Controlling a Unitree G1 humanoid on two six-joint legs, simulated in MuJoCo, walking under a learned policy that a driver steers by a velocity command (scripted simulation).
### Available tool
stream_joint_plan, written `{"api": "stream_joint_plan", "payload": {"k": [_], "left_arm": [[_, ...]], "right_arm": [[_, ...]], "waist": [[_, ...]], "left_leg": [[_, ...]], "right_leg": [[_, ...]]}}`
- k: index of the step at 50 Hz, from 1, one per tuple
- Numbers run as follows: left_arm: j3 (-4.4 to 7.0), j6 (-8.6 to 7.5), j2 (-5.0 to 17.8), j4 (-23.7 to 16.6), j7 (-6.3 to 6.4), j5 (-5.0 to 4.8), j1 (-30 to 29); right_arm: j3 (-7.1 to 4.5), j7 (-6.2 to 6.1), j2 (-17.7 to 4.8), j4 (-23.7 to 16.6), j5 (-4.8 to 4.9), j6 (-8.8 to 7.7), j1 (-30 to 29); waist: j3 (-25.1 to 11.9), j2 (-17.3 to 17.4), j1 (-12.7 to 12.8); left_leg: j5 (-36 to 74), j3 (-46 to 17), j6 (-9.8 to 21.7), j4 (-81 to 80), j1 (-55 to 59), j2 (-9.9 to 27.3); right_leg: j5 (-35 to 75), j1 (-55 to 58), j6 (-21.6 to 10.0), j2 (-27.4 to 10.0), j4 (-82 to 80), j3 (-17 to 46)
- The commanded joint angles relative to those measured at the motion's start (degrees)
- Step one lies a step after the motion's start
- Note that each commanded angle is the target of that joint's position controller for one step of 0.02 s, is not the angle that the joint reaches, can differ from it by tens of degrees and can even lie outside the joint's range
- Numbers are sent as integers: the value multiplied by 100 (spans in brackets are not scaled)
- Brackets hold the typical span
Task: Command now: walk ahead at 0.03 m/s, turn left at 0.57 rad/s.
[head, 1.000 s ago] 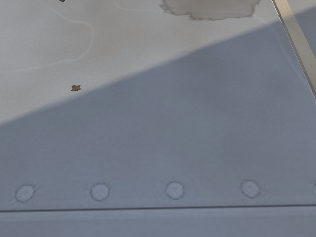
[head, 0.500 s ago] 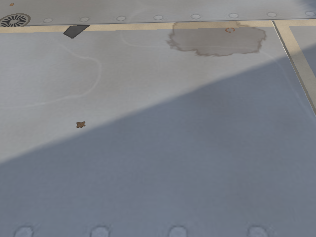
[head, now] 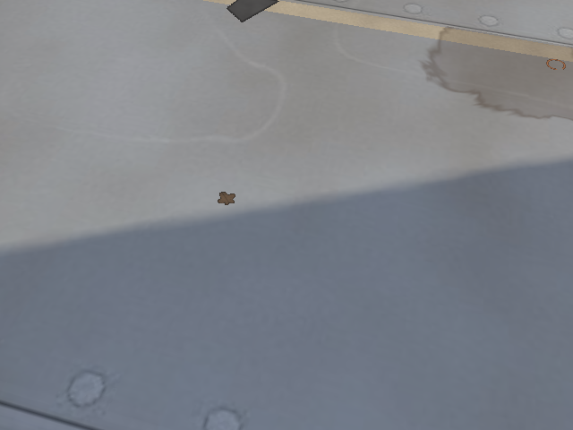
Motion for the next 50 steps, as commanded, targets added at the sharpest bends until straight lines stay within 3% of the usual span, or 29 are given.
{"api": "stream_joint_plan", "payload": {"k": [1,4,5,6,7,8,9,10,11,14,18,22,24,25,26,27,28,29,30,31,32,34,38,41,45,47,48,49,50], "left_arm": [[162,-149,526,-407,-41,-43,-1],[228,-258,570,-326,-109,-75,326],[309,-268,835,-316,-95,-20,438],[418,-195,1371,-430,-46,116,139],[406,-152,1174,-386,-68,253,333],[325,-145,894,-472,-64,194,255],[274,-126,695,-507,-46,125,74],[248,-102,607,-541,-29,52,-73],[232,-80,591,-542,-9,10,-136],[268,25,670,-493,44,64,-11],[379,90,912,-456,34,28,-17],[439,78,1037,-390,-51,-100,-84],[440,72,1012,-343,-62,-214,-191],[400,57,830,-216,-78,-208,75],[317,55,517,-242,-108,-13,240],[213,43,337,-614,-70,186,-171],[298,23,631,-673,-19,64,-547],[346,39,761,-632,-6,-40,-574],[383,54,768,-518,25,-20,-461],[405,75,802,-465,56,20,-414],[409,72,769,-433,43,42,-325],[368,48,610,-375,-8,7,-184],[272,27,424,-434,-45,-24,-436],[269,-6,460,-472,-100,-56,-519],[302,-93,531,-487,-184,-107,-414],[328,-145,518,-413,-225,-109,-137],[363,-163,582,-349,-220,-79,36],[438,-146,914,-377,-184,10,169],[510,-84,1347,-384,-177,144,-12]], "right_arm": [[-262,-24,-936,-448,8,-2,-149],[-229,-29,-831,-516,100,59,-302],[-173,-40,-635,-540,93,65,-168],[-100,-11,-337,-590,38,34,228],[-203,5,-717,-657,7,-37,79],[-329,20,-1060,-544,-7,-50,203],[-367,13,-1054,-408,45,3,246],[-356,-12,-932,-326,58,82,298],[-319,-7,-786,-334,68,143,272],[-211,31,-459,-527,121,176,-68],[-138,121,-339,-724,68,164,-317],[-204,219,-477,-764,72,212,-181],[-249,256,-450,-650,70,217,187],[-312,218,-564,-567,52,207,425],[-460,137,-1105,-615,56,169,613],[-508,116,-1606,-797,-96,84,544],[-454,160,-1361,-755,-249,-52,714],[-367,147,-1175,-682,-223,-135,465],[-335,101,-1021,-676,-99,-149,143],[-269,61,-866,-704,9,-127,-91],[-231,19,-823,-718,24,-97,-191],[-219,-36,-818,-705,-33,-60,-152],[-267,-86,-937,-644,1,-23,-17],[-299,-56,-1027,-657,-11,11,-60],[-305,10,-1035,-673,36,53,-183],[-290,-1,-990,-703,108,82,-366],[-266,-26,-909,-721,141,92,-398],[-195,-34,-655,-726,78,82,-167],[-189,-38,-571,-817,99,39,36]], "waist": [[-766,896,30],[-790,930,298],[-881,637,256],[-838,-936,-190],[-803,-1666,45],[-790,-1109,58],[-689,-749,13],[-590,-608,-13],[-509,-625,14],[-464,-930,204],[-660,-1080,341],[-631,-1153,294],[-619,-1016,43],[-643,-679,-4],[-654,681,79],[-567,1957,43],[-957,1410,-370],[-675,1138,-181],[-529,857,-15],[-464,823,65],[-516,840,144],[-700,778,187],[-655,820,41],[-564,930,-14],[-578,1016,-1],[-633,986,206],[-664,882,295],[-876,179,190],[-539,-1455,-109]], "left_leg": [[626,-1724,898,-594,642,1415],[1131,-1898,617,-95,748,1183],[354,-1690,329,332,357,912],[-1596,-661,-70,1431,-600,108],[-2860,-25,-369,2711,-1348,-98],[-2637,-62,-543,3642,-1455,203],[-2283,13,-661,3995,-1482,295],[-1987,82,-777,4202,-1545,363],[-1746,161,-860,4311,-1594,407],[-1403,600,-989,3645,-1519,514],[-1431,847,-914,2443,-820,782],[-1199,1138,-647,1350,-144,764],[-390,1344,-354,185,552,606],[176,1182,-165,-358,1217,528],[1813,-337,237,-689,2173,1546],[3295,-2201,1445,-633,2261,2882],[2671,-2250,1875,-842,2000,2949],[2133,-1700,1555,-858,1815,2573],[1716,-1314,1191,-823,1682,2215],[1766,-1130,1001,-791,1569,2039],[2077,-984,961,-766,1383,1897],[2208,-875,972,-727,1374,1770],[1559,-1139,950,-659,1476,1677],[1121,-1523,988,-630,1219,1673],[1424,-2065,945,-440,1209,1605],[1464,-2154,745,-205,1155,1408],[1040,-2058,518,-21,890,1213],[-256,-1609,185,727,294,847],[-2353,-379,-208,1776,-950,-157]], "right_leg": [[-101,525,-41,192,-549,-88],[653,1428,-243,199,-2182,-191],[1180,2117,-462,-421,-2503,192],[2574,2667,-1171,-1676,-2533,1455],[3318,2657,-2015,-2332,-2642,2344],[3362,2631,-2114,-2314,-2533,2018],[3220,2555,-1866,-1929,-2424,1400],[3015,2542,-1656,-1636,-2369,952],[3064,2502,-1606,-1527,-2372,676],[2966,2643,-1649,-1329,-2502,90],[2888,2684,-1743,-1581,-2493,-194],[2553,2536,-1668,-1759,-2366,-332],[2176,2285,-1369,-1664,-1940,-585],[1613,1855,-1018,-1463,-1449,-878],[-1,619,-434,-914,-27,-1489],[-2310,-864,-32,-87,1314,-1251],[-2347,-843,-53,-86,2159,-457],[-1855,-883,-132,-189,2343,-321],[-1336,-886,-155,-257,2192,-284],[-990,-830,-129,-273,2031,-268],[-718,-575,-76,-179,2082,-320],[-400,-321,-15,-41,1903,-379],[-252,-95,25,77,622,-307],[-406,326,-21,186,-25,-245],[-506,849,-138,319,-850,-212],[96,1422,-255,332,-1887,-273],[815,1971,-358,163,-2492,-259],[1392,2720,-703,-783,-2616,482],[2585,2845,-1612,-1843,-2794,1832]]}}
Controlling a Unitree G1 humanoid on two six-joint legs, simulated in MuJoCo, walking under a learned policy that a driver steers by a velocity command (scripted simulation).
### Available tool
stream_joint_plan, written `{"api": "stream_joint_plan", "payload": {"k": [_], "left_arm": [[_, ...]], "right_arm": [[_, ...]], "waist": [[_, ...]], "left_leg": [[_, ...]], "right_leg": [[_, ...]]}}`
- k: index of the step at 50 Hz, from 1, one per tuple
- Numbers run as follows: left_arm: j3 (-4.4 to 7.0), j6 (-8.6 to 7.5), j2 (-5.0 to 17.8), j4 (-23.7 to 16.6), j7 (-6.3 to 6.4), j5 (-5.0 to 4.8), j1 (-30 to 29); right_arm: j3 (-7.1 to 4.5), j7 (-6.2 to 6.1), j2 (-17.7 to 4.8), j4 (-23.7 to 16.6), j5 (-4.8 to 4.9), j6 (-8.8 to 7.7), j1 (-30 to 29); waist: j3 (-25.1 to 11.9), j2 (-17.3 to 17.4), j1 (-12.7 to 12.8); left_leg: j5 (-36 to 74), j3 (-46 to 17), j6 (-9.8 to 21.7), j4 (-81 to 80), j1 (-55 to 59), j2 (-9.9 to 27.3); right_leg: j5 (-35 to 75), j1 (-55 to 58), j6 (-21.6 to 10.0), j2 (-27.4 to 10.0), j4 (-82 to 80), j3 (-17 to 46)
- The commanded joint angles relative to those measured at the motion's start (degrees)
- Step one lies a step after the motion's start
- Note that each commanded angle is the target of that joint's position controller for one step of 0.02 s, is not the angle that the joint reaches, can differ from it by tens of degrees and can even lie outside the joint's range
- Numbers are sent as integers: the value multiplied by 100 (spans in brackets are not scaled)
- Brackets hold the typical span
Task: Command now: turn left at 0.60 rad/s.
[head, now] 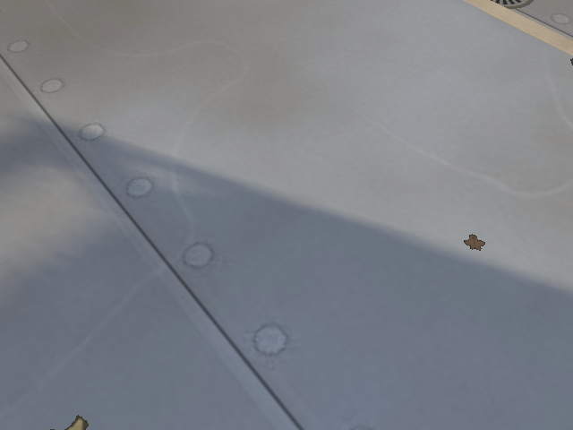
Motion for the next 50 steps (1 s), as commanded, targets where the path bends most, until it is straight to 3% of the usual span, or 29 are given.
{"api": "stream_joint_plan", "payload": {"k": [1,2,4,6,9,13,16,17,18,19,20,21,22,24,26,31,32,34,35,37,38,41,43,45,46,47,48,49,50], "left_arm": [[306,-54,1112,-410,33,200,184],[204,-60,823,-479,67,151,-47],[142,-26,628,-521,125,11,-346],[110,21,647,-453,162,10,-162],[137,84,755,-344,172,39,115],[184,138,980,-267,78,-59,56],[122,158,934,-156,47,-184,41],[60,124,787,-23,37,-204,311],[-35,59,554,10,-1,-42,529],[-155,-17,222,-64,-55,171,717],[-127,9,434,-114,9,126,266],[-95,31,553,-110,28,58,133],[-108,44,494,-55,44,67,94],[-103,86,610,6,62,94,202],[-94,58,689,155,29,59,390],[-119,6,592,392,53,48,463],[-128,10,562,451,68,42,527],[-123,11,541,470,106,-26,454],[-120,-13,533,399,116,-68,325],[-98,-136,576,201,98,-154,-2],[-75,-211,620,142,58,-202,-44],[-97,-384,581,169,-106,-243,44],[-122,-431,493,381,-191,-185,448],[-47,-405,566,790,-203,-133,1374],[14,-393,725,883,-161,-162,1893],[152,-400,1444,817,-112,-128,2331],[121,-438,1402,753,-154,-59,2287],[28,-471,1113,644,-146,-69,1823],[-27,-489,912,567,-142,-63,1559]], "right_arm": [[-304,-40,-969,-438,-91,-156,240],[-406,-19,-1177,-316,-45,-142,327],[-391,-37,-932,-134,-27,-27,413],[-277,-14,-580,-196,-7,2,235],[-157,-8,-349,-332,-37,-33,-59],[-46,52,-241,-342,-81,-48,-81],[-59,99,-241,-116,-83,-58,366],[-65,98,-323,-92,-112,-66,424],[-100,53,-621,-148,-143,-74,513],[-107,2,-907,-256,-229,-60,129],[-8,50,-470,-265,-295,-125,-17],[63,91,-281,-234,-319,-196,-185],[75,94,-247,-176,-309,-243,-255],[92,94,-285,-102,-270,-314,-239],[143,97,-178,-45,-279,-303,-70],[142,80,-203,67,-243,-302,-43],[139,65,-196,113,-236,-286,27],[57,43,-429,167,-183,-234,200],[10,44,-583,218,-155,-230,353],[-30,40,-691,347,-111,-323,683],[-29,36,-650,399,-103,-405,781],[-20,51,-543,386,-18,-522,556],[-49,92,-650,329,17,-496,216],[-5,121,-480,359,-27,-470,238],[93,141,-185,349,-89,-511,209],[212,143,210,98,-148,-604,181],[92,106,-218,6,-5,-706,188],[16,116,-454,61,121,-775,246],[10,134,-485,150,108,-807,272]], "waist": [[-616,-1545,15],[-531,-1134,-75],[-329,-907,-108],[-284,-945,48],[-517,-1136,252],[-625,-1332,305],[-576,-1225,59],[-555,-1043,38],[-828,-326,161],[-809,988,527],[-768,887,189],[-565,714,233],[-523,701,238],[-339,738,240],[-215,328,206],[-201,-38,190],[-341,-12,176],[-155,239,12],[120,460,-94],[541,775,-264],[550,868,-274],[329,519,-123],[60,392,153],[-268,204,542],[-351,-165,771],[-523,-1748,825],[-412,-1653,785],[154,-1134,565],[384,-918,456]], "left_leg": [[-1960,345,-297,2486,-1325,156],[-1567,379,-411,3105,-1340,331],[-871,533,-607,3539,-1516,422],[-623,746,-713,3371,-1456,406],[-704,915,-767,2373,-1269,523],[-726,1305,-657,824,-224,667],[569,1569,-385,-1039,756,543],[1210,1416,-212,-1720,1322,595],[2417,539,0,-1654,2139,1292],[3319,-324,644,-1367,1997,2197],[2398,-400,1108,-1512,1295,2263],[1740,-211,982,-1577,1138,1962],[1296,-6,748,-1555,1113,1700],[1168,135,490,-1535,900,1505],[884,294,319,-1544,754,1308],[1512,422,315,-1342,943,1182],[1002,438,345,-1401,1025,1140],[-1099,13,628,-1792,972,1306],[-2051,-484,869,-2121,932,1612],[-2424,-1379,1262,-2550,916,2169],[-2174,-1613,1386,-2594,1159,2382],[-1208,-1122,1275,-2495,1540,2311],[-401,-291,1049,-2284,859,1870],[-283,268,798,-1596,-90,1479],[-238,640,521,-648,-646,1158],[-827,1404,-10,1526,-1672,441],[-1534,903,-61,2685,-2372,393],[-1032,701,58,3132,-2847,784],[-435,808,146,3152,-2932,999]], "right_leg": [[2351,1008,-1714,-2718,-1126,2611],[2177,840,-1615,-2472,-1057,2070],[1675,823,-1180,-1832,-970,1152],[2044,823,-1213,-1594,-987,704],[2308,1324,-1352,-1666,-893,575],[2441,1078,-1375,-1750,-797,447],[2146,773,-1159,-1646,-484,369],[1718,464,-836,-1514,-373,274],[760,-62,-321,-1188,132,-37],[-952,-555,181,-665,426,-556],[-1391,-217,334,-683,488,-357],[-1008,-84,343,-678,361,-351],[-478,25,338,-646,120,-366],[322,327,353,-722,-255,-239],[358,468,290,-717,-279,-300],[588,511,345,-731,-446,-282],[262,542,353,-643,-366,-410],[-737,36,304,-351,234,-756],[-1049,-484,236,-283,610,-796],[-1599,-1301,4,-448,1407,-442],[-1865,-1716,-128,-608,1824,-215],[-1710,-1733,-384,-808,1373,-144],[-605,-331,-354,-532,491,-518],[225,1430,-204,-125,104,-828],[-112,2108,-333,-510,-146,-261],[-1252,2609,-1014,-1986,-1214,2163],[-2451,2395,-1661,-2614,-1936,3859],[-2877,2145,-1621,-2576,-1984,3545],[-2485,1984,-1429,-2296,-1970,2915]]}}
Over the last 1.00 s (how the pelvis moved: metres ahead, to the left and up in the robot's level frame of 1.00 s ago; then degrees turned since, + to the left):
0.04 -0.01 0.00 37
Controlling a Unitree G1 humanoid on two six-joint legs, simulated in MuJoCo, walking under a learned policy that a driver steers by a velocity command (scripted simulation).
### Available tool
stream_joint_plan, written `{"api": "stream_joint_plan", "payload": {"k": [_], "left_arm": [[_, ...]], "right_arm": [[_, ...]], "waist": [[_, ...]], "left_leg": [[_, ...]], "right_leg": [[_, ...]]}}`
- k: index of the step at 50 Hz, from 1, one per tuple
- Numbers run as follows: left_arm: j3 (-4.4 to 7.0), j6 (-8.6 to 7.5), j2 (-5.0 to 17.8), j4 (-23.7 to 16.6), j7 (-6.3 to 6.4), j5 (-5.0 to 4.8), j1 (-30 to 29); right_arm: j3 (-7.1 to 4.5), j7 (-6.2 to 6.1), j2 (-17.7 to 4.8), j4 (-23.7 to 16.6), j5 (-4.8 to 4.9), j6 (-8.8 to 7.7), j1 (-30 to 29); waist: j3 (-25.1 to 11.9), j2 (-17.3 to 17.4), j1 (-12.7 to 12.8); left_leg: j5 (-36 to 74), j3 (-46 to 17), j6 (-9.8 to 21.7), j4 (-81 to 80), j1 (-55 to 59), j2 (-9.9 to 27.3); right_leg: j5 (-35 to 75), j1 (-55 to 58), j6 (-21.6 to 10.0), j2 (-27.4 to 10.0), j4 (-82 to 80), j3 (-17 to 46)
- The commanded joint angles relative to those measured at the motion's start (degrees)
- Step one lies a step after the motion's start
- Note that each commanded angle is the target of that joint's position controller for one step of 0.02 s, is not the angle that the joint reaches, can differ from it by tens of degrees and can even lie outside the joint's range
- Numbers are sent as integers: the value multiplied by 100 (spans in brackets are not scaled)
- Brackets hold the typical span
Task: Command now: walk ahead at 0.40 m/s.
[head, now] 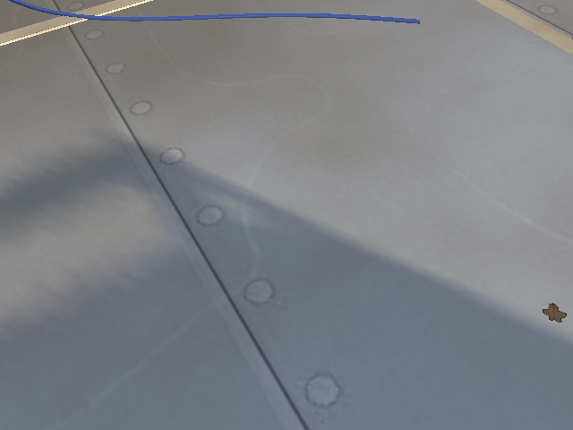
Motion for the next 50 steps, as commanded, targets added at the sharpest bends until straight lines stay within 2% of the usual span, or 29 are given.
{"api": "stream_joint_plan", "payload": {"k": [1,3,7,11,13,16,18,19,20,21,22,23,24,25,26,27,28,30,32,34,37,40,43,45,46,47,48,49,50], "left_arm": [[161,-79,824,-235,16,65,433],[96,-55,674,-253,27,97,392],[79,2,669,-123,76,44,716],[76,79,723,-13,191,30,921],[96,95,786,86,214,4,1108],[130,148,818,205,218,-31,1208],[174,189,908,216,239,-31,1111],[206,218,989,211,257,-16,1074],[221,273,1033,196,268,17,1010],[200,310,1019,143,279,42,865],[91,283,738,-25,285,167,925],[-135,192,-108,20,181,67,1867],[58,82,726,17,147,-129,1154],[146,30,918,-223,134,-284,541],[125,7,800,-284,170,-252,266],[157,38,725,-268,189,-164,226],[163,121,626,-205,189,-155,474],[141,274,409,-150,205,-154,663],[139,367,356,-291,238,-117,399],[139,347,364,-441,235,-78,80],[83,245,254,-613,107,-72,-467],[20,213,144,-904,-29,-71,-1131],[40,228,224,-1213,-147,-75,-1476],[121,259,382,-1322,-199,-71,-1327],[207,287,535,-1294,-201,-66,-986],[350,310,766,-1146,-179,-76,-264],[556,350,1127,-903,-91,-89,739],[724,374,1839,-859,16,-106,1006],[628,277,1699,-1104,-25,-65,982]], "right_arm": [[-124,15,-559,-684,3,-324,-735],[-144,73,-485,-600,-79,-314,-724],[-79,125,-222,-715,-119,-260,-1054],[46,213,25,-1008,-79,-334,-1948],[65,279,33,-1114,-53,-372,-2288],[60,369,-37,-1243,-27,-433,-2607],[2,394,-201,-1234,-42,-458,-2455],[-60,370,-343,-1164,-58,-443,-2175],[-163,324,-554,-996,-58,-420,-1550],[-266,249,-763,-735,-58,-393,-595],[-350,147,-1150,-521,-168,-346,491],[-341,202,-1191,-428,-182,-374,535],[-226,157,-605,-441,-124,-362,366],[-169,119,-476,-452,-115,-359,-96],[-148,122,-409,-421,-136,-382,-430],[-126,140,-283,-401,-188,-422,-643],[-115,146,-216,-356,-255,-476,-755],[-134,169,-177,-225,-225,-572,-846],[-172,164,-307,-85,-227,-628,-882],[-199,125,-422,22,-247,-626,-800],[-208,64,-569,81,-230,-573,-741],[-247,25,-764,224,-166,-468,-344],[-292,2,-889,332,-77,-288,-118],[-331,-33,-1032,295,-45,-182,-235],[-355,-59,-1113,256,-37,-133,-313],[-354,-87,-1130,216,-30,-80,-408],[-287,-118,-997,158,-56,-81,-414],[-63,-70,-286,-132,-254,-185,78],[23,24,-290,-230,-221,-423,-20]], "waist": [[591,-707,306],[492,-736,228],[369,-611,281],[574,-624,511],[695,-596,584],[778,-622,520],[535,-741,279],[238,-878,97],[-235,-965,-243],[-819,-919,-746],[-1749,-181,-1009],[-2583,1282,-378],[-1944,570,-718],[-913,363,-589],[-414,-162,-376],[-137,-161,-183],[-135,74,31],[0,156,173],[284,136,200],[382,84,121],[415,-21,-85],[520,-143,-398],[564,-89,-443],[334,85,-223],[56,207,7],[-348,200,437],[-865,-46,937],[-1375,-1471,560],[-2319,-1436,541]], "left_leg": [[740,-175,162,1140,-3082,527],[1382,-54,119,812,-2695,681],[2047,276,-146,136,-2746,631],[3002,551,-229,-1489,-2192,439],[3195,585,-187,-1997,-2052,342],[2996,526,23,-2442,-2074,252],[2625,584,246,-2579,-1715,85],[2377,678,364,-2535,-1293,-77],[2241,796,529,-2553,-505,-249],[2584,699,746,-2660,989,-127],[2566,-730,1115,-2315,3096,1128],[1170,-3623,2034,-2923,4752,2472],[458,-3565,1692,-3519,4064,2252],[666,-2549,1431,-3766,3070,2098],[1299,-1927,1287,-3997,2184,1883],[1714,-1410,1200,-4187,1602,1658],[1854,-1016,1143,-4394,1204,1518],[2076,-517,1187,-4696,722,1440],[2354,-68,1171,-4875,454,1435],[2634,324,1132,-4909,576,1352],[2959,924,953,-4858,787,1151],[3063,1091,917,-4737,1407,1375],[3560,1185,797,-4345,2224,1653],[5049,1340,650,-3738,2486,1712],[5975,1426,575,-3137,2517,1684],[6438,1558,450,-2120,2305,1551],[5762,1644,222,-654,1395,1308],[1734,1588,-153,1517,-1092,476],[-910,157,-214,2614,-2242,-289]], "right_leg": [[-1198,1741,-929,-1832,-2315,3003],[260,1572,-697,-1422,-2371,2092],[2507,1642,-700,-1178,-2376,1168],[2607,1297,-539,-954,-2595,661],[2534,1407,-569,-1066,-2624,658],[2990,1932,-632,-1332,-2394,676],[4311,2296,-565,-1438,-1928,647],[5344,2463,-519,-1444,-1502,636],[6245,2505,-457,-1364,-715,561],[6257,1873,-296,-1174,442,423],[3980,316,-177,-807,2274,402],[-1482,-1820,93,336,4110,862],[-1404,-2332,31,58,4541,1343],[-814,-2528,11,-211,4415,1147],[-333,-2340,50,-479,4145,1002],[-34,-2153,106,-634,3891,983],[174,-1770,150,-792,3792,1034],[243,-1599,261,-888,3634,979],[502,-1918,368,-954,3349,1006],[1109,-2246,438,-959,2806,1026],[2113,-2118,398,-867,1543,687],[2284,-2285,300,-783,801,374],[1738,-2594,105,-677,444,214],[1133,-2176,-105,-392,369,-55],[829,-1659,-236,-161,399,-223],[826,-710,-409,115,224,-339],[1105,901,-654,184,-36,-52],[627,2996,-1499,-1250,-231,2639],[-5,3855,-2223,-2048,-1278,5270]]}}
Over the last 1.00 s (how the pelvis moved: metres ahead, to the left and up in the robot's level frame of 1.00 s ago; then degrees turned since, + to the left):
0.08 0.00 0.00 9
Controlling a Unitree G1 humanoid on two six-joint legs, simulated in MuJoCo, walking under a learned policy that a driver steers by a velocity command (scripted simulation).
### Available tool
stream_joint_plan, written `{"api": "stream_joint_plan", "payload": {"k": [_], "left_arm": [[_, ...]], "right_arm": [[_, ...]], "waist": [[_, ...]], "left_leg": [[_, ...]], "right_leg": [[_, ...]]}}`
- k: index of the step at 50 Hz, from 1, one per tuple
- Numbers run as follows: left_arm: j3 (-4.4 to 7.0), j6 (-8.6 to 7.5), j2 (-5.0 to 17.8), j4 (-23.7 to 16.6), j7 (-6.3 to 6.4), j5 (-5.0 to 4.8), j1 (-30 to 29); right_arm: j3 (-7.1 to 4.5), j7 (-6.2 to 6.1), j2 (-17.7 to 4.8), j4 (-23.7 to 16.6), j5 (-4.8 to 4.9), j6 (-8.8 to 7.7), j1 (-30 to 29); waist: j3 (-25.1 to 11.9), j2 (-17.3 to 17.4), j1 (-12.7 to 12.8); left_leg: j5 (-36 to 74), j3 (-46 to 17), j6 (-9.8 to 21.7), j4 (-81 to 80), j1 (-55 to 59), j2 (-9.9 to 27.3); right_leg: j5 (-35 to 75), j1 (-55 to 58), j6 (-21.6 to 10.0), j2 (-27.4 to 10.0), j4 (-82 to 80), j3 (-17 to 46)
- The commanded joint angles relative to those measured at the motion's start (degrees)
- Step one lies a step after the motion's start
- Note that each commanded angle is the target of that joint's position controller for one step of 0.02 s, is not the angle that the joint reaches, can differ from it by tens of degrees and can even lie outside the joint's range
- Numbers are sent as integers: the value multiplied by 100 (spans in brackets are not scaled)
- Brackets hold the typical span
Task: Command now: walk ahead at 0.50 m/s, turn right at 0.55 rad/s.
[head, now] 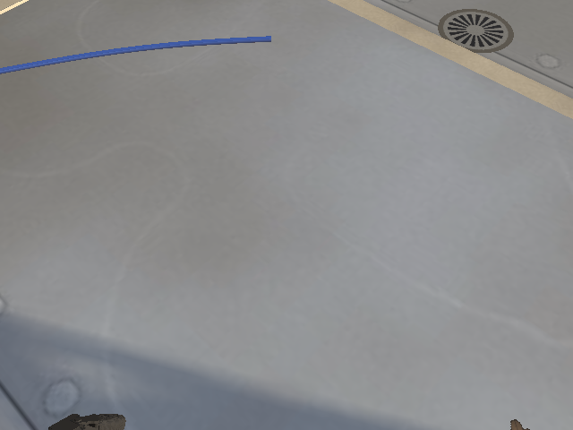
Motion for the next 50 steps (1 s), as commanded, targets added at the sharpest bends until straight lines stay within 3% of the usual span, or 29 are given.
{"api": "stream_joint_plan", "payload": {"k": [1,2,3,4,5,8,14,16,19,21,22,23,24,25,26,27,28,30,31,34,37,39,43,45,46,47,48,49,50], "left_arm": [[418,-109,1268,-84,48,72,1893],[369,-152,1101,-81,51,64,1615],[328,-159,955,-136,61,48,1208],[266,-164,782,-233,81,91,934],[244,-165,737,-312,99,129,812],[286,-197,878,-258,193,75,899],[339,-102,1040,-40,344,23,1338],[354,-79,1058,50,346,-4,1486],[349,-30,979,114,378,-17,1505],[348,14,931,94,384,3,1365],[286,20,756,55,372,20,1317],[154,9,414,-37,347,94,1352],[35,-39,26,-163,337,-32,2219],[101,-57,574,-38,368,-123,2263],[194,-42,920,-32,376,-95,1637],[197,-27,907,-106,389,-13,1225],[194,-47,820,-186,372,69,952],[164,-61,594,-208,302,23,994],[136,-58,481,-196,280,13,1025],[33,-79,283,-341,247,95,640],[-49,-163,172,-433,174,91,144],[-65,-202,160,-500,127,58,-215],[-25,-232,286,-690,44,0,-696],[44,-244,430,-669,24,18,-504],[131,-241,563,-525,42,55,-13],[273,-228,817,-291,94,93,769],[406,-187,1283,-142,185,179,1841],[424,-154,1569,-118,177,213,1914],[306,-169,1026,-103,163,157,1901]], "right_arm": [[-62,138,-783,-887,166,-456,-421],[-27,150,-734,-984,206,-535,-643],[-26,102,-679,-930,86,-555,-650],[-71,74,-744,-887,-7,-508,-584],[-87,81,-743,-885,-36,-434,-500],[-43,60,-527,-906,-125,-277,-520],[76,112,-301,-1232,-49,-305,-1769],[54,157,-387,-1315,-1,-357,-1975],[-40,211,-605,-1335,20,-438,-1912],[-126,200,-723,-1224,30,-495,-1441],[-212,165,-851,-1096,-13,-525,-902],[-294,118,-1125,-1031,-108,-542,-101],[-408,118,-1597,-865,-150,-459,451],[-335,169,-1167,-820,13,-433,479],[-227,158,-761,-877,25,-411,254],[-162,160,-619,-888,-38,-371,-27],[-111,165,-489,-848,-74,-348,-179],[-57,147,-357,-759,-104,-372,-241],[-57,146,-360,-701,-67,-387,-195],[-124,131,-650,-542,13,-401,-80],[-140,113,-806,-436,61,-335,12],[-133,113,-871,-334,96,-290,191],[-135,117,-980,-111,150,-177,557],[-157,93,-1079,-57,162,-108,532],[-153,76,-1094,-59,178,-82,446],[-92,69,-959,-67,153,-79,508],[64,70,-606,-260,-22,-117,464],[231,85,-44,-344,22,-222,1086],[60,106,-716,-268,163,-273,727]], "waist": [[-2191,-616,939],[-1463,-371,762],[-1038,55,485],[-844,-1,281],[-803,-117,153],[-690,-111,84],[-396,-417,537],[-365,-468,615],[-372,-584,513],[-457,-744,241],[-778,-686,-29],[-1561,-148,-354],[-2265,1706,1],[-2037,1532,-112],[-1275,918,-283],[-817,521,-229],[-468,451,-157],[-381,709,59],[-408,740,98],[-321,587,78],[-276,511,-88],[-228,505,-222],[-115,578,-293],[-214,627,-60],[-497,575,265],[-1002,451,624],[-1884,-291,1037],[-2490,-1670,665],[-2106,-956,893]], "left_leg": [[-241,-1568,172,3483,-4208,-387],[270,-1477,274,3066,-4256,-146],[637,-1439,258,2525,-3974,90],[890,-1445,216,2136,-3557,244],[1039,-1449,149,1981,-3254,281],[1431,-1287,-161,1319,-3109,207],[3192,-1221,-327,-1128,-2731,-232],[3288,-1302,-269,-1456,-2581,-315],[2848,-1474,-84,-1832,-2394,-345],[2464,-1365,117,-2027,-1804,-379],[2489,-1336,286,-2200,-950,-299],[2122,-2152,634,-2102,481,574],[1140,-4761,1624,-2496,2430,1898],[-434,-5709,1669,-2946,2346,2057],[-508,-4869,1410,-3087,1649,1748],[194,-4058,1241,-3125,921,1482],[896,-3526,1236,-3232,340,1254],[1662,-2820,1199,-3448,-158,933],[1926,-2608,1256,-3523,-206,890],[2679,-2219,1456,-3753,-247,986],[2979,-1707,1343,-3831,-281,835],[3043,-1466,1237,-3784,-290,754],[3180,-1516,1111,-3579,182,1031],[3921,-1459,996,-3200,384,1100],[4746,-1244,879,-2598,320,955],[5008,-1077,729,-1592,-127,677],[3282,-872,495,266,-1382,333],[-440,-1035,222,1993,-3269,-562],[-455,-1644,254,2614,-3818,-300]], "right_leg": [[-961,5183,-1601,-1897,-2076,4553],[-534,4367,-1374,-1664,-2070,3699],[104,3530,-1181,-1403,-2073,3055],[727,2923,-1091,-1213,-2172,2628],[1025,2558,-1088,-1093,-2299,2474],[1700,2019,-1140,-906,-2450,1996],[636,1712,-693,-541,-2362,1736],[409,1836,-651,-663,-2216,2006],[246,2275,-553,-855,-1768,2517],[482,2332,-432,-833,-1364,2696],[736,2194,-266,-552,-775,2533],[136,1588,-54,-199,718,2103],[-2480,-496,394,673,2648,1341],[-2525,-1360,468,243,3487,1411],[-1959,-1501,489,35,3688,1385],[-1551,-1330,502,-143,3580,1165],[-1294,-1218,499,-264,3317,1153],[-1059,-781,465,-442,2859,1072],[-1064,-725,473,-455,2643,979],[-719,-867,569,-573,1746,747],[196,-619,595,-590,678,517],[644,-326,599,-481,83,366],[539,-140,432,-338,-532,295],[275,333,252,-205,-809,199],[354,1110,117,-61,-1046,65],[429,2392,-50,-80,-1095,116],[651,4135,-443,-1314,-897,1444],[-501,5298,-1223,-2506,-1634,3940],[-1146,4909,-1089,-2359,-1908,4003]]}}
Over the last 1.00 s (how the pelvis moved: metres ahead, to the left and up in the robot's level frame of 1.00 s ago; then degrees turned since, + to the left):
0.55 -0.06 -0.02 -16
